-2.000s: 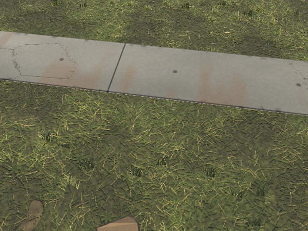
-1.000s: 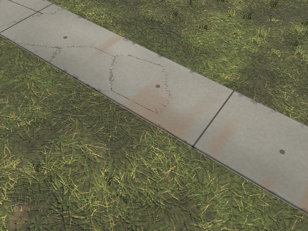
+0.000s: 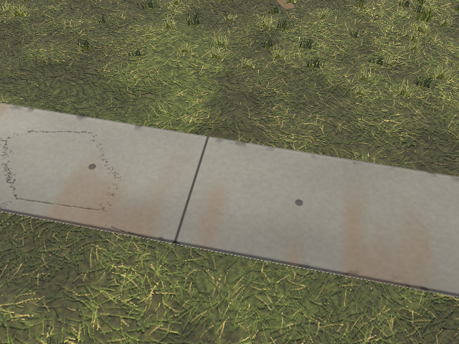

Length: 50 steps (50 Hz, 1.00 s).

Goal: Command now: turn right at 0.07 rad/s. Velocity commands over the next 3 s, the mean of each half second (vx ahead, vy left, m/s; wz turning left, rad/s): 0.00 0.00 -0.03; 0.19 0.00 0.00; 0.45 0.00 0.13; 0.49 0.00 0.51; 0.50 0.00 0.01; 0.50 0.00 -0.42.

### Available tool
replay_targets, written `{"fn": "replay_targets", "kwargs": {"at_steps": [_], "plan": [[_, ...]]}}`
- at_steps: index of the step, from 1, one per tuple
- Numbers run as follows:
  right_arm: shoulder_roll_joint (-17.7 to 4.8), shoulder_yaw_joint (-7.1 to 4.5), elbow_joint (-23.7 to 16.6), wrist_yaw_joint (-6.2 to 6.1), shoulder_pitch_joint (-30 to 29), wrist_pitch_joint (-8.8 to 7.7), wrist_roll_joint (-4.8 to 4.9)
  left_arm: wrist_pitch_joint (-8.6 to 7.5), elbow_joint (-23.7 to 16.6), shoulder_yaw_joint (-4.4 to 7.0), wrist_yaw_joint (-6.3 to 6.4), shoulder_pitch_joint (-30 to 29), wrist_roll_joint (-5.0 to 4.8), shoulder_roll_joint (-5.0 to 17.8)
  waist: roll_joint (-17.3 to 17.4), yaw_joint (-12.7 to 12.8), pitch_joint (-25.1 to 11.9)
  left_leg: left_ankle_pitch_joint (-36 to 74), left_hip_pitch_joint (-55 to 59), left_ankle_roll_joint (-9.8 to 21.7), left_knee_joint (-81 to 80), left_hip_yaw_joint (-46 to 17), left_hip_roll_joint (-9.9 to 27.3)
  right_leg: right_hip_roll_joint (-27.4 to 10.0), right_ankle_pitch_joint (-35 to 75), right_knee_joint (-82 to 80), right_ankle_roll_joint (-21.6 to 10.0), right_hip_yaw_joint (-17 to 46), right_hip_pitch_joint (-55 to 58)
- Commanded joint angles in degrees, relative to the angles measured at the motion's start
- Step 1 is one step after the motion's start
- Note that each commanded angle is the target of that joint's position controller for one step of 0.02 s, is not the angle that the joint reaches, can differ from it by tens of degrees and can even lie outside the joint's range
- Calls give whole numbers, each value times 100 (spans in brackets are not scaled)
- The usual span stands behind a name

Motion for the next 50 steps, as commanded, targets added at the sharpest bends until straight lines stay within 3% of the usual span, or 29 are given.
{"fn": "replay_targets", "kwargs": {"at_steps": [1, 2, 3, 4, 5, 6, 10, 20, 31, 32, 34, 36, 37, 39, 40, 42, 43, 44, 45, 46, 48, 49, 50], "plan": [[-865, -161, -177, 1, -45, -32, 52, -37, -108, 109, -18, 217, 49, 449, 955, 99, -673, 1830, 387, 652, -448, -762, 831, 23, 1518, -1427, -167, -152, 848], [-813, -129, -155, 38, 46, -81, -25, -18, -165, 151, 0, 186, 97, 730, 536, -19, -706, 1207, 98, 391, -328, -634, 689, -376, 2361, -1268, -330, 234, 1142], [-755, -127, -87, 76, 268, -121, -75, -2, -114, 189, -7, 147, 79, 922, -78, -269, -663, 496, 94, 170, -358, -272, 317, -489, 2113, -976, -601, 283, 894], [-709, -98, -54, 71, 43, -117, -89, -30, -87, 145, -70, 88, 85, 664, -213, -126, -535, 238, 421, -25, -263, -65, 170, -443, 1199, -1117, -721, 332, 336], [-767, -115, -44, 55, -156, -97, -66, -77, -61, 91, -104, 49, 126, 489, -142, -68, -335, 324, 498, -80, -158, -46, 166, -386, 861, -1253, -674, 340, 80], [-749, -118, -17, 16, -210, -69, -36, -129, -5, 78, -104, 41, 159, 492, -138, -70, -257, 508, 529, -47, -101, -58, 193, -339, 870, -1295, -585, 303, -25], [-773, -131, 167, -60, -90, 10, -16, -282, 207, 39, -81, 254, 121, 491, -158, -64, -195, 878, 534, -3, -51, -94, 218, -250, 1272, -1206, -471, 211, 20], [-787, -126, 650, -98, 27, 48, 1, -300, 525, -47, -40, 403, 89, 402, 105, -20, -138, 958, 504, -115, -115, -79, 197, -166, 1408, -1168, -521, 127, 136], [-762, -83, 1011, -156, 221, 61, 12, -281, 812, -104, -30, 513, 76, 310, 117, -19, -105, 942, 469, -123, -149, -62, 190, -73, 1440, -1180, -510, 5, 165], [-702, -67, 1077, -159, 323, 69, 15, -269, 883, -105, -21, 618, 68, 300, 60, -16, -215, 409, 490, -115, -103, 48, 95, -36, 839, -1251, -539, -16, 207], [-669, -71, 1076, -161, 292, 64, 73, -230, 899, -27, 1, 671, -5, 526, -252, 56, 73, -1283, -30, -36, 373, 374, -219, -163, -1338, -1523, -820, 318, 9], [-546, -42, 889, -122, 28, -65, 94, -284, 912, 55, -5, 935, -48, 789, -785, 205, 498, -1506, -785, 44, 1167, 501, -244, -951, -2763, -2199, -1300, 1494, -85], [-508, -36, 834, -76, 13, -156, 133, -339, 908, 101, -1, 950, -73, 899, -999, 193, 666, -1305, -1039, 138, 1617, 383, -95, -1382, -2921, -2471, -1548, 2069, -133], [-475, -40, 812, 22, 91, -325, 192, -447, 832, 95, -13, 775, -84, 794, -921, 54, 855, -1398, -1159, 358, 1711, 173, 171, -1614, -2372, -2491, -1660, 2262, -190], [-435, -36, 864, 67, 285, -393, 212, -466, 765, 89, -31, 572, -119, 752, -842, -110, 826, -1371, -799, 460, 1151, 218, 196, -1483, -1996, -2312, -1519, 1933, -282], [-535, -136, 1320, 101, 1271, -449, 165, -463, 583, 41, -60, 127, -135, 581, -420, -546, 502, -333, 1024, 432, 4, 333, -54, -742, -958, -1440, -1081, 868, -1035], [-848, -232, 1476, 90, 1926, -455, 105, -508, 492, -56, -84, 42, -68, 247, 567, -719, 164, -697, 1750, 614, -619, -952, 731, -194, -201, 195, -746, 66, -1522], [-1595, -380, 1540, 165, 2539, -498, 98, -607, 208, -82, -41, 13, -100, 72, 2103, -785, -106, -1471, 2346, 1441, -1667, -3516, 1969, 459, -848, 1875, -485, -441, -2564], [-1219, -232, 1441, 192, 2195, -586, 6, -691, 218, -21, -40, 17, -232, 311, 1464, -562, 90, -1854, 2130, 1682, -1852, -4174, 2298, 212, -1175, 2972, -574, 181, -3033], [-903, -148, 1286, 187, 1787, -647, 46, -755, 264, -9, -91, 110, -302, 348, 1020, -364, 431, -1726, 2012, 1533, -1766, -3571, 2160, -70, -651, 3376, -721, 334, -3386], [-748, -78, 1112, 220, 1430, -665, 74, -823, 350, 40, -137, 111, -188, 381, 651, -214, 480, -825, 1935, 1151, -1797, -2398, 1720, -450, 365, 3115, -835, 132, -3451], [-543, -9, 1097, 217, 1466, -631, 47, -821, 334, 85, -168, 9, -116, 433, 607, -216, 402, -148, 1882, 986, -1852, -1871, 1474, -558, 709, 2874, -825, 32, -3242], [-528, 10, 1123, 196, 1603, -596, 26, -808, 315, 82, -213, -16, -101, 343, 797, -223, 328, 480, 1824, 968, -1873, -1538, 1373, -586, 894, 2640, -756, -81, -3040]]}}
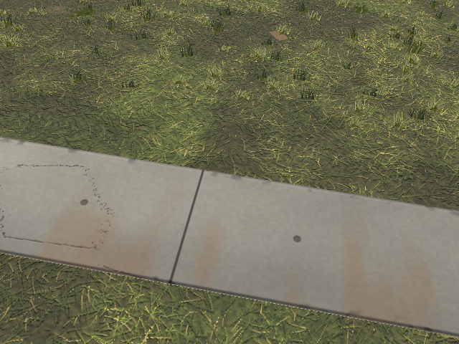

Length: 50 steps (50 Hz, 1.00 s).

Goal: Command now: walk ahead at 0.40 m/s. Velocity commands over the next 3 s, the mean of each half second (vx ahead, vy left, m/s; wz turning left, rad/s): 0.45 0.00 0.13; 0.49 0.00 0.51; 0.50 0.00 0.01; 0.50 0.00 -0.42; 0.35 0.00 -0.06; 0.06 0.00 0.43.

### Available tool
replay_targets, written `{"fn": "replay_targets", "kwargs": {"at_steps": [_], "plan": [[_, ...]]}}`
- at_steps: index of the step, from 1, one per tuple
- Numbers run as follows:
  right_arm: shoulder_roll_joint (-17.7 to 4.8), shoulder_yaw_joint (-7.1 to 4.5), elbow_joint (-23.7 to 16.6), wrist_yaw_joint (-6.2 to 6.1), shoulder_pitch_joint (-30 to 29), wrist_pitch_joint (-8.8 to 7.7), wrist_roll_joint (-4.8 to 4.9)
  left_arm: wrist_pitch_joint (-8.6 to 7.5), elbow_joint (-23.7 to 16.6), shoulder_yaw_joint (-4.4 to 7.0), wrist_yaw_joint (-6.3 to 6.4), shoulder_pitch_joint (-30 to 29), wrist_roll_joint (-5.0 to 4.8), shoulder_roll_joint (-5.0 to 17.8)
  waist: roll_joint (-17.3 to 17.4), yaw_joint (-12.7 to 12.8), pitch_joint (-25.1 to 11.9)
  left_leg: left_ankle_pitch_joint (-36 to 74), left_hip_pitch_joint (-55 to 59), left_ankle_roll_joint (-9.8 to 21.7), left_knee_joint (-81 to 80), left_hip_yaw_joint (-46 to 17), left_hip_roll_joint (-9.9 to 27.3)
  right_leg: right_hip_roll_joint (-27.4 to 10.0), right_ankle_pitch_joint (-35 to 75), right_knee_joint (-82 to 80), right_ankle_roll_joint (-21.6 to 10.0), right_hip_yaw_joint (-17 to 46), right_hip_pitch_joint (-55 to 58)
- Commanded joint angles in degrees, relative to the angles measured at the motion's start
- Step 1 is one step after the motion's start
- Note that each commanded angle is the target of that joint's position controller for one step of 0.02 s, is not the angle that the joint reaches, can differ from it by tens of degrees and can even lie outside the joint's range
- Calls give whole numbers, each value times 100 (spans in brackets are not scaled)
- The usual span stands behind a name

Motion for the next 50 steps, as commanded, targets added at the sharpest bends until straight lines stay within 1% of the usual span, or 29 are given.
{"fn": "replay_targets", "kwargs": {"at_steps": [1, 6, 10, 13, 14, 15, 16, 17, 18, 19, 20, 21, 22, 23, 24, 28, 33, 38, 39, 41, 42, 43, 44, 45, 46, 47, 48, 49, 50], "plan": [[-597, -27, -193, -43, 305, -7, -23, -123, -480, 109, -99, -606, 80, 358, 790, -84, 512, 1438, 1074, 722, -1490, -1554, 1397, -479, 689, -327, 67, 71, -1864], [-896, -60, -300, -221, 454, 111, -49, -69, -911, -42, -160, -1675, 61, -8, 658, -269, 697, 1954, 518, 729, -1763, -805, 1195, -253, 1630, -2188, 356, -299, -1392], [-935, -109, -237, -244, 721, 123, 37, -73, -1132, -64, -250, -2179, 13, 101, 753, -296, 931, 1934, 595, 738, -1868, -652, 1402, -128, 1999, -2961, 221, -320, -1026], [-1025, -182, -280, -248, 615, 174, 62, -121, -1206, 20, -308, -2068, 27, 342, 761, 1, 732, 3215, 1106, 597, -1345, -603, 1614, -11, 1724, -3258, -40, -256, -598], [-1107, -215, -322, -246, 528, 201, 46, -130, -1156, 97, -292, -1739, 36, 495, 865, 235, 442, 4283, 1184, 544, -892, -611, 1624, 150, 1551, -3231, -130, -325, -66], [-1124, -223, -376, -239, 394, 246, 19, -127, -959, 218, -250, -966, 28, 696, 918, 667, -52, 5153, 1060, 446, -16, -512, 1479, 317, 1491, -3255, -269, -417, 928], [-1061, -188, -482, -230, 276, 272, -26, -106, -659, 353, -180, 123, 16, 946, 870, 1161, -720, 4827, 303, 271, 1239, -415, 1199, 121, 1514, -3175, -440, -209, 2496], [-622, -68, -660, -211, 555, 250, -103, -72, -480, 463, -101, 1012, 157, 1405, -109, 1167, -1643, 2455, -1429, 62, 3251, -190, 582, -1267, 728, -3210, -861, 1544, 4488], [-4, 88, -595, -191, 1095, 128, 77, -69, -416, 396, -162, 1070, 201, 1335, -1526, 833, -2510, -1407, -2700, -110, 4967, -658, -238, -2364, -453, -4410, -1538, 4225, 5249], [-705, -98, -672, -178, 636, 24, 231, -99, -472, 252, -186, 595, 154, 831, -892, 859, -1607, -1289, -3184, -26, 5519, -1135, 129, -2128, -852, -4765, -1233, 3909, 4405], [-894, -169, -839, -189, 123, -10, 329, -127, -534, 177, -174, 143, 149, 565, -590, 722, -755, -824, -3329, 62, 5507, -919, 416, -1950, -535, -4845, -973, 2833, 3480], [-776, -173, -882, -239, -85, 0, 283, -187, -529, 145, -202, -245, 180, 457, -89, 504, -324, -350, -3068, 74, 5185, -850, 683, -1740, 149, -5032, -835, 2106, 2579], [-752, -247, -865, -282, -118, 73, 193, -246, -501, 104, -223, -463, 228, 263, -59, 324, -136, -74, -2758, 110, 4860, -882, 864, -1482, 633, -5184, -679, 1490, 2046], [-579, -248, -840, -269, 93, 166, 183, -267, -444, 101, -233, -566, 283, 232, -300, 142, -94, 76, -2421, 106, 4729, -916, 972, -1389, 819, -5327, -667, 1087, 1675], [-457, -250, -833, -261, 162, 250, 190, -284, -394, 103, -234, -585, 275, 171, -298, 78, -21, 82, -2313, 107, 4613, -898, 1018, -1314, 934, -5460, -689, 820, 1478], [-496, -315, -1224, -270, -463, 424, 136, -317, -234, 179, -103, -432, 285, 430, -91, 35, 381, 737, -3091, -14, 4011, -955, 1090, -1346, 1278, -5799, -795, 117, 1369], [-430, -270, -1582, -68, -1320, 313, 83, -230, -205, 229, 60, -104, 279, 660, 86, 287, 486, 2022, -3343, -110, 2440, -564, 949, -1204, 1858, -5806, -652, -731, 1861], [-333, -165, -2128, 139, -2280, 294, 89, -34, -80, 290, 93, 535, 166, 830, 150, 654, 694, 1730, -3678, 41, 1502, -56, 790, -1456, 2466, -5396, -577, -1119, 2945], [-368, -171, -2229, 181, -2343, 298, 101, 17, -83, 308, 92, 559, 141, 873, 93, 628, 675, 1480, -3640, 107, 1405, 44, 719, -1513, 2843, -5214, -535, -1182, 3136], [-557, -254, -2349, 235, -2168, 322, 118, 100, -169, 354, 111, 414, 114, 1033, -148, 391, 382, 924, -3035, 303, 1324, 365, 375, -1549, 4673, -4553, -402, -1358, 3336], [-718, -340, -2325, 240, -1804, 340, 130, 149, -219, 377, 130, 332, 102, 1116, -290, 144, 97, 639, -2480, 432, 1354, 525, 134, -1531, 5641, -3921, -333, -1427, 3351], [-968, -483, -2190, 226, -1095, 349, 156, 201, -266, 382, 144, 232, 89, 1163, -321, -274, -297, 634, -1535, 609, 1167, 618, -136, -1421, 6104, -2922, -220, -1517, 3154], [-1363, -702, -1946, 134, -113, 372, 161, 201, -333, 346, 159, 181, 89, 1113, -134, -766, -800, 960, 73, 857, 794, 347, -236, -1196, 5377, -1503, 29, -1594, 2286], [-1970, -856, -1830, -1, 320, 426, 151, 115, -551, 171, 130, 420, 286, 488, 1106, -533, -1226, 812, 1832, 1400, 686, -1905, 1085, -598, 1392, 500, 328, -1545, 210], [-2118, -806, -2061, 45, 185, 323, 66, -155, -821, 23, 44, 558, 198, 184, 1509, -186, -2135, 15, 2982, 2437, -387, -5150, 2144, 467, -1705, 1896, 472, -150, -1382], [-1571, -652, -2048, 83, 221, 263, 10, -346, -978, 147, -32, -252, -41, 695, 757, -527, -1776, 82, 2905, 2042, -738, -4648, 1993, 142, -1311, 2019, 318, 496, -2069], [-1321, -588, -2045, 75, -52, 206, 34, -438, -1054, 140, -55, -447, -106, 696, 634, -385, -1045, 501, 2172, 1796, -703, -3671, 1783, -117, -773, 1615, 171, 426, -2232], [-1143, -535, -2146, 68, -514, 180, 64, -455, -949, 148, -4, -399, 20, 653, 136, -83, -658, 1037, 1262, 1573, -705, -2981, 1493, -384, -368, 1088, 166, 421, -1848], [-869, -444, -2240, 51, -866, 177, 30, -381, -845, 208, 26, -287, 131, 715, 89, 132, -416, 1604, 610, 1396, -818, -2408, 1285, -576, -62, 662, 183, 382, -1434]]}}
Over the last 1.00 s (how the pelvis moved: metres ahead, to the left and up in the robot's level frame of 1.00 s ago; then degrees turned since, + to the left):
0.08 0.02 0.00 1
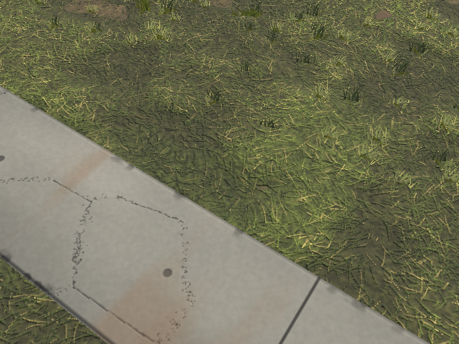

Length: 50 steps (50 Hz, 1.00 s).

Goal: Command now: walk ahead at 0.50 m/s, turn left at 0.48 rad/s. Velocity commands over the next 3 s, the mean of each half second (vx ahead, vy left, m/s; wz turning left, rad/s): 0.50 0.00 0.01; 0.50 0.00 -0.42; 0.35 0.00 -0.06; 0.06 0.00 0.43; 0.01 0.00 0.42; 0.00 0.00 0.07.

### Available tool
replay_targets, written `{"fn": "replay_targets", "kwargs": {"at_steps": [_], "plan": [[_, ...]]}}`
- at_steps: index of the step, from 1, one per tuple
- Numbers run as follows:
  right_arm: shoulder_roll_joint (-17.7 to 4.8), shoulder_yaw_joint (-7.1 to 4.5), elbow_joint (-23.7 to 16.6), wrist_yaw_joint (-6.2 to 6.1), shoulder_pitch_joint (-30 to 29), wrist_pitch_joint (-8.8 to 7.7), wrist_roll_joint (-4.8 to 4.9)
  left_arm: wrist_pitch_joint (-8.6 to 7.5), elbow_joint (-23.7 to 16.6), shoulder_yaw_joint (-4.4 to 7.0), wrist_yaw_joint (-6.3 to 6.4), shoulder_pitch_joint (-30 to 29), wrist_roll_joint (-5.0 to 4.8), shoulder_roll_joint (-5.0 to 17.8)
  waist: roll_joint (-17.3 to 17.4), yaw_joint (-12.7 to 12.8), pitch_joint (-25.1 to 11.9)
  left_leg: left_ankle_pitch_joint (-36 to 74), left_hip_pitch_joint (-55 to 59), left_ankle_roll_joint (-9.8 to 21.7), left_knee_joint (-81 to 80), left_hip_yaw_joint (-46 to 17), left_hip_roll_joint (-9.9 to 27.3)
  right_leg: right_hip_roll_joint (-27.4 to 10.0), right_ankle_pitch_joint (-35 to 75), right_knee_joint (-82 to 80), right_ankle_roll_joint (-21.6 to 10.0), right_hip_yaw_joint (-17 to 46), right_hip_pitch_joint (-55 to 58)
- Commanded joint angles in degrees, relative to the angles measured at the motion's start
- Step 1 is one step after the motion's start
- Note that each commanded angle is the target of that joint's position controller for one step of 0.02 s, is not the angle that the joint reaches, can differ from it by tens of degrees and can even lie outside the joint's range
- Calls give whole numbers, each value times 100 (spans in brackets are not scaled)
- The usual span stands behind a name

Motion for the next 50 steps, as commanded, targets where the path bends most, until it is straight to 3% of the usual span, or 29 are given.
{"fn": "replay_targets", "kwargs": {"at_steps": [1, 3, 5, 9, 12, 16, 18, 19, 20, 21, 22, 23, 24, 25, 26, 27, 28, 31, 34, 37, 40, 42, 44, 45, 46, 47, 48, 49, 50], "plan": [[-534, -109, -409, -72, 166, -117, -97, -102, -417, 183, 1, 54, 80, 705, 181, 71, -823, 1255, 1804, 1106, -1772, -2246, 1577, -478, 613, -269, -29, 405, -1599], [-571, -108, -364, -114, 246, -157, -59, 33, -398, 175, -11, 146, 152, 580, 148, 137, -747, 1886, 1406, 1115, -1921, -1804, 1448, -509, 813, -704, 149, 285, -1393], [-697, -129, -262, -191, 467, -178, -44, 95, -517, 130, 5, -209, 192, 437, 168, 49, -571, 2136, 1274, 1039, -2058, -1455, 1322, -471, 1362, -1330, 286, 166, -1595], [-727, -100, -139, -270, 706, -156, -46, 66, -665, 56, -57, -856, 128, 299, 400, -245, -413, 1677, 1401, 677, -2151, -910, 1076, -284, 2885, -3015, 277, 22, -1538], [-768, -87, 17, -263, 922, -187, -69, 37, -763, 4, -140, -1297, 43, 280, 470, -477, -180, 1038, 1636, 596, -2304, -855, 1270, -179, 3441, -3639, 131, -73, -1497], [-808, -108, 229, -288, 1101, -122, -82, -7, -960, -11, -306, -1574, 8, 364, 380, -520, 15, 1618, 2727, 517, -2008, -762, 1718, -74, 2757, -3962, -203, -23, -2101], [-882, -131, 230, -332, 985, -66, -82, -18, -984, 6, -391, -1402, 3, 429, 439, -357, -112, 2683, 3021, 381, -1643, -575, 1805, 94, 2237, -4039, -397, -97, -1872], [-949, -145, 197, -356, 891, -41, -101, -2, -934, 55, -399, -1128, 12, 534, 534, -202, -349, 3712, 3078, 301, -1290, -456, 1765, 283, 2003, -4000, -492, -245, -1421], [-1005, -151, 162, -377, 806, 0, -113, 23, -826, 142, -386, -648, 31, 694, 589, 55, -703, 4731, 3077, 214, -631, -310, 1663, 519, 1853, -3974, -610, -429, -734], [-992, -122, 101, -403, 688, 46, -113, 49, -628, 267, -354, 145, 50, 905, 439, 482, -1160, 5053, 2734, 33, 481, -47, 1409, 692, 2107, -4151, -773, -485, 397], [-842, -35, -41, -442, 807, 30, -204, 94, -533, 369, -291, 992, 83, 1279, -201, 720, -1812, 3338, 1437, -188, 2235, 134, 1160, -238, 2341, -4070, -1153, 895, 2077], [-106, 185, -119, -305, 1591, -128, -244, 78, -481, 435, -326, 1222, 28, 1600, -1635, 219, -2418, -1742, -1118, -625, 4247, -193, -80, -1510, 1293, -4587, -2313, 3960, 4129], [-578, 137, -112, -231, 1126, -305, -69, 101, -448, 313, -309, 1326, -42, 1047, -1045, 599, -2414, -2188, -1933, -528, 4773, -963, 74, -1449, 227, -5230, -2147, 4522, 4372], [-817, 83, -349, -177, 489, -429, 110, 116, -565, 262, -261, 958, -5, 874, -737, 640, -1534, -1694, -2349, -427, 4680, -964, 378, -1301, 282, -5367, -1868, 3749, 3701], [-784, 101, -433, -200, 81, -487, 31, 136, -676, 213, -248, 600, 49, 770, 32, 503, -1030, -1277, -2111, -356, 4228, -851, 617, -1050, 827, -5485, -1635, 3116, 2768], [-775, 69, -497, -226, 55, -504, -81, 136, -768, 198, -229, 347, 84, 750, 77, 259, -761, -1080, -1869, -430, 3804, -826, 738, -966, 1515, -5550, -1698, 2834, 2061], [-801, 38, -524, -242, 130, -465, -156, 129, -845, 163, -210, 215, 130, 677, 6, 83, -720, -1004, -1482, -488, 3541, -854, 854, -801, 2090, -5654, -1701, 2590, 1628], [-612, 54, -572, -282, 285, -311, -192, 149, -926, 188, -139, 192, 67, 749, -169, -102, -592, -909, -1265, -729, 2694, -662, 929, -572, 2821, -5818, -1702, 2010, 977], [-426, 123, -783, -316, -288, -254, -212, 187, -909, 267, -32, 417, 16, 968, -205, 65, -471, 175, -1140, -938, 1500, -525, 797, -278, 2930, -5856, -1497, 1568, 577], [-310, 166, -930, -271, -864, -302, -158, 280, -857, 272, 30, 684, -29, 949, -372, 324, -488, 1261, -645, -979, 349, -461, 497, -23, 2608, -5692, -1210, 1414, 428], [-400, 142, -1054, -195, -1207, -363, -73, 361, -786, 258, 55, 961, -46, 888, -467, 451, -493, 1354, -528, -934, -181, -540, 372, -180, 2235, -5395, -1132, 1762, 819], [-516, 100, -1060, -134, -1200, -423, -72, 388, -756, 238, 73, 1055, -13, 819, -533, 433, -507, 1114, -501, -800, -427, -602, 405, -395, 2158, -5098, -1073, 2049, 1287], [-610, 46, -1008, -119, -908, -479, -81, 409, -758, 243, 67, 981, 26, 824, -695, 233, -525, 748, -128, -570, -637, -498, 400, -497, 2597, -4768, -981, 2191, 1515], [-733, -26, -897, -147, -454, -504, -118, 405, -796, 209, 51, 902, 43, 737, -684, -15, -757, 760, 566, -377, -851, -418, 380, -289, 3197, -4320, -862, 2068, 1493], [-960, -105, -812, -185, 290, -528, -202, 376, -892, 120, 21, 799, 98, 527, -497, -386, -1408, 860, 1827, -16, -599, -900, 959, -38, 3158, -3220, -692, 1784, 1068], [-1468, -244, -681, -203, 1083, -489, -268, 305, -947, 14, 22, 1416, 62, 227, 651, -390, -2278, 601, 3923, 834, -510, -2735, 2105, 705, 1753, -1341, -287, 1098, -605], [-1354, -265, -401, -139, 1496, -407, -101, 253, -920, -27, 15, 1710, -27, 295, 1820, -397, -2399, -684, 4406, 1296, -1210, -4578, 2784, 895, -944, -126, -108, 861, -1934], [-903, -134, -459, -138, 1276, -386, -4, 239, -938, 82, 3, 1220, -80, 787, 1014, -508, -1557, -1664, 3818, 1046, -1413, -4310, 2586, 563, -709, 315, -136, 1084, -2471], [-720, -60, -515, -148, 940, -338, -43, 248, -1065, 95, -5, 639, -47, 839, 512, -491, -930, -1527, 3075, 824, -1517, -3512, 2334, 335, -231, 321, -139, 856, -2526]]}}
Over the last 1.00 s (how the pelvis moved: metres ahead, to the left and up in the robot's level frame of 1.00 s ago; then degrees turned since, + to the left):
0.53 0.05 -0.02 22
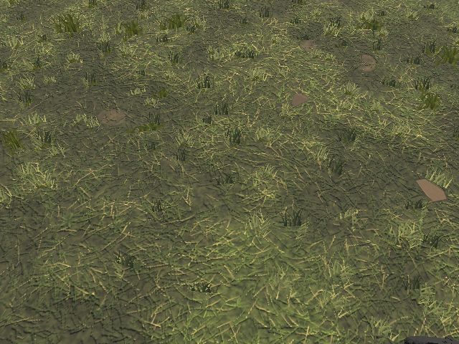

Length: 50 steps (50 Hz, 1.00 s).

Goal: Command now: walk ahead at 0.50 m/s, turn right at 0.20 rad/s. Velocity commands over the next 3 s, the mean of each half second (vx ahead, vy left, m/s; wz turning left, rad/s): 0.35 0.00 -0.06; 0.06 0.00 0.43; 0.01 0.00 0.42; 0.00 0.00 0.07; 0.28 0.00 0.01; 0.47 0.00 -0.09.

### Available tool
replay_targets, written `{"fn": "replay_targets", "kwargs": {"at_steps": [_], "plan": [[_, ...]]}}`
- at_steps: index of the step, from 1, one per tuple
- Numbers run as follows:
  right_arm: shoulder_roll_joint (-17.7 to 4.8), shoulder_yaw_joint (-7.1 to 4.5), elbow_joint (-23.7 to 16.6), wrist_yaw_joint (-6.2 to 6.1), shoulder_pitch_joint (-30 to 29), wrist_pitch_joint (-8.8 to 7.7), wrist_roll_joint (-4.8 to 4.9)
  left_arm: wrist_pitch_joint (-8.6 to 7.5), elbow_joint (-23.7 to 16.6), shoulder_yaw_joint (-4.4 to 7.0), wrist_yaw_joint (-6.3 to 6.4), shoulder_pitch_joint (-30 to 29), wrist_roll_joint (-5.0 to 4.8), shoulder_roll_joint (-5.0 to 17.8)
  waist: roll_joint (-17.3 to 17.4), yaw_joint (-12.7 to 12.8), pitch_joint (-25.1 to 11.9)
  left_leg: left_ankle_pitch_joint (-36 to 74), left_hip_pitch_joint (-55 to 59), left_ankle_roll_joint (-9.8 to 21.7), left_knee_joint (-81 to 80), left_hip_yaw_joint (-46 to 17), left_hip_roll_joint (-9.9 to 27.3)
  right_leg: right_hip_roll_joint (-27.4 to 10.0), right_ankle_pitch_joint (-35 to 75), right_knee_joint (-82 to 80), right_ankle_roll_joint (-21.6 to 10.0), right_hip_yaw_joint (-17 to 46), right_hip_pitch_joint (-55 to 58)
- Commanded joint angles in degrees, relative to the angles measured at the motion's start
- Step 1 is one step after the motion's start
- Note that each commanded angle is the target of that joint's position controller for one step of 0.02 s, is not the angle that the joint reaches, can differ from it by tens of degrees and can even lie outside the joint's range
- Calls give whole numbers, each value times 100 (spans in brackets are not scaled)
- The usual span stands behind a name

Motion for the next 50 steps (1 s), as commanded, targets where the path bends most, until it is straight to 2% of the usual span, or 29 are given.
{"fn": "replay_targets", "kwargs": {"at_steps": [1, 3, 5, 7, 9, 11, 15, 17, 18, 19, 20, 21, 22, 23, 24, 25, 27, 30, 36, 39, 40, 41, 42, 43, 44, 45, 46, 47, 50], "plan": [[-650, -204, 11, -2, 1032, 86, 4, -152, -666, 121, -25, -631, 85, 706, 323, -591, -1, -1015, 2388, 1138, -1533, -2672, 1897, -704, 448, 1153, 36, -167, -2860], [-560, -154, 25, 8, 795, 73, -47, -148, -676, 123, -58, -519, 105, 552, 664, -296, 101, -166, 1729, 1116, -1766, -2138, 1624, -995, 830, 620, 87, -274, -2394], [-612, -168, 93, 13, 826, 53, 3, -126, -645, 83, -73, -450, 99, 367, 741, -220, 11, 377, 1525, 1154, -1923, -1674, 1480, -1042, 990, 229, 154, -454, -2205], [-815, -221, 181, -14, 917, 55, 39, -138, -775, 23, -73, -801, 147, 252, 648, -281, 69, 897, 1476, 1223, -2053, -1371, 1505, -1110, 1396, -436, 247, -554, -2298], [-909, -241, 264, -39, 1015, 97, 62, -170, -844, -28, -94, -1150, 153, 154, 562, -391, 73, 1089, 1463, 1137, -2103, -1021, 1398, -1092, 2047, -1205, 280, -640, -2147], [-941, -230, 366, -67, 1097, 157, 71, -208, -901, -52, -121, -1481, 160, 98, 568, -485, 149, 2009, 1368, 985, -1953, -619, 1233, -916, 2631, -1964, 305, -793, -1756], [-973, -206, 625, -101, 1480, 292, 102, -265, -1027, -6, -213, -1869, 142, 185, 699, -593, -32, 2681, 1802, 754, -1403, -501, 1291, -608, 3105, -2689, 185, -828, -1268], [-1026, -216, 650, -128, 1368, 346, 118, -277, -1006, 60, -242, -1704, 176, 325, 756, -393, -166, 2713, 1985, 595, -967, -604, 1340, -539, 2975, -3027, 25, -778, -878], [-1027, -211, 630, -146, 1234, 363, 128, -285, -875, 112, -229, -1325, 221, 413, 713, -156, -337, 2919, 1951, 472, -555, -541, 1213, -446, 3222, -3315, -85, -860, -309], [-918, -171, 624, -152, 1308, 346, 87, -295, -758, 191, -187, -912, 273, 653, 522, 5, -625, 2778, 1727, 271, 94, -393, 936, -623, 4226, -3474, -254, -786, 509], [-594, -40, 478, -141, 1485, 285, -77, -289, -750, 254, -116, -378, 414, 1066, -201, 66, -1385, 1065, 661, -22, 1438, -249, 554, -1749, 6739, -2887, -714, 199, 2152], [-108, 144, 685, -110, 2434, 286, -29, -194, -734, 169, -100, -284, 435, 864, -1323, -106, -2279, -2969, -457, -366, 3077, -326, 116, -3065, 7812, -2757, -1733, 1501, 3361], [-664, 10, 830, -101, 2378, 357, 95, -90, -680, 122, -131, -156, 278, 571, -854, 89, -2409, -3368, -618, -422, 3535, -779, 269, -2885, 6714, -2939, -1702, 1604, 3047], [-890, -77, 682, -128, 1833, 443, 179, -45, -674, 107, -133, -487, 199, 537, -586, 77, -1677, -3132, -1021, -484, 3733, -654, 399, -2615, 5745, -3207, -1468, 1183, 2471], [-835, -87, 621, -196, 1510, 550, 149, -26, -674, 76, -113, -865, 192, 466, -307, -34, -1208, -2801, -1098, -539, 3604, -553, 559, -2421, 4918, -3466, -1278, 902, 1818], [-805, -116, 596, -262, 1394, 692, 100, -11, -685, 44, -106, -1221, 216, 389, -300, -190, -842, -2539, -892, -598, 3375, -524, 689, -2290, 4217, -3756, -1176, 626, 1072], [-691, -141, 592, -364, 1562, 920, 79, 20, -672, 120, -75, -1660, 321, 560, -682, -459, -522, -2024, -191, -693, 3164, -267, 663, -2073, 3401, -4247, -1141, 112, -69], [-605, -181, 489, -399, 1489, 1006, 54, 40, -586, 177, 28, -1755, 293, 610, -620, -466, -521, -1551, -37, -624, 2898, -110, 708, -2106, 2905, -4445, -1207, -334, -289], [-614, -205, 121, -245, 856, 1023, 52, 205, -372, 262, 164, -1716, 205, 768, -547, -286, -501, -1130, 202, -368, 1820, 111, 775, -2326, 2269, -4444, -1127, -672, 70], [-629, -258, 126, -133, 1067, 1019, 42, 300, -293, 294, 156, -1814, 64, 852, -488, -495, -486, -667, 791, -95, 666, 381, 585, -2278, 2143, -3979, -803, -918, 174], [-709, -308, 183, -120, 1221, 1012, 12, 330, -221, 279, 157, -1693, 26, 744, -335, -528, -461, -396, 1119, 66, 191, 379, 449, -2095, 1829, -3587, -534, -1108, 39], [-1014, -402, 154, -152, 1316, 1001, -23, 364, -109, 242, 137, -1402, 47, 519, 460, -468, -246, 353, 1390, 363, -667, -428, 830, -1654, 1158, -2585, -35, -1560, -428], [-1627, -507, -74, -266, 1201, 1009, -3, 363, -276, 159, 92, -1304, 307, 224, 2184, -167, -69, 2049, 1912, 1125, -960, -2424, 2196, -726, -783, -821, 611, -2000, -1941], [-1715, -499, -168, -205, 1297, 887, -223, 328, -498, 238, 143, -2023, 287, 478, 1867, -616, -181, 1735, 1347, 1817, -1314, -3018, 2511, -381, -1178, 197, 568, -994, -2281], [-1570, -471, -185, -175, 1073, 756, -256, 335, -498, 294, 172, -2087, 170, 616, 1333, -486, -139, 1331, 1311, 1621, -1338, -2560, 2199, -517, -684, 601, 465, -680, -2350], [-1425, -449, -228, -191, 709, 685, -131, 356, -385, 336, 206, -1877, 143, 655, 1056, -277, -126, 1091, 1347, 1266, -1248, -2159, 1903, -603, -123, 611, 408, -576, -2401], [-1210, -386, -293, -214, 483, 675, -22, 377, -242, 366, 251, -1752, 187, 683, 880, -211, -217, 1042, 1399, 1037, -1179, -1943, 1740, -653, 182, 599, 425, -539, -2358], [-1126, -343, -332, -247, 366, 684, 31, 380, -215, 383, 266, -1682, 227, 690, 893, -151, -277, 1305, 1348, 986, -1133, -1797, 1633, -617, 441, 693, 475, -553, -2214], [-1025, -302, -371, -313, 544, 709, 16, 323, -234, 362, 241, -1659, 153, 558, 862, -178, -516, 1720, 1668, 1029, -1034, -1720, 1479, -494, 800, 510, 576, -507, -2083]]}}
Over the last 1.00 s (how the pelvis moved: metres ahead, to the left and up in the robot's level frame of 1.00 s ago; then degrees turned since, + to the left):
0.60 -0.06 0.00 -18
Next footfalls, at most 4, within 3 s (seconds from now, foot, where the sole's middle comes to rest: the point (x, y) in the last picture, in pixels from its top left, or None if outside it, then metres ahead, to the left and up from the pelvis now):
0.38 right None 0.36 -0.14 -0.77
0.82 left None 0.29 0.11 -0.77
1.32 right None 0.36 -0.10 -0.77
1.62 left None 0.22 0.12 -0.77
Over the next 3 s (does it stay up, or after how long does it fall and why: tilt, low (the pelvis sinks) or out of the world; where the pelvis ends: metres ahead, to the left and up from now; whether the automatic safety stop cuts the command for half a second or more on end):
stays up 0.60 0.21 0.02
